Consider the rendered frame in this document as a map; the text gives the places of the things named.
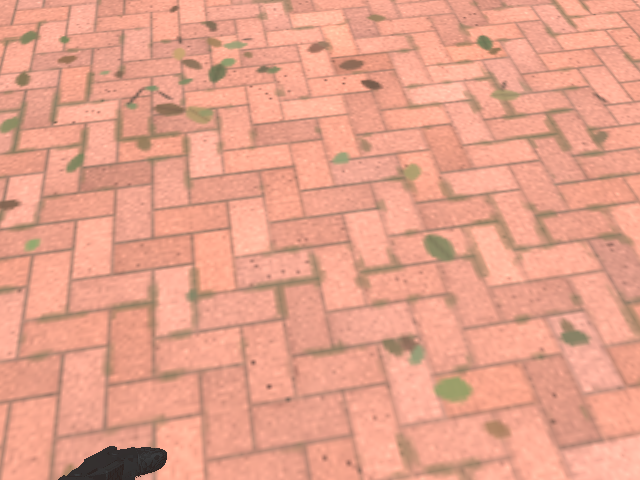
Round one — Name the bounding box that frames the left robot hand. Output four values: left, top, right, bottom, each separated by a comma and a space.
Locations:
58, 446, 167, 480

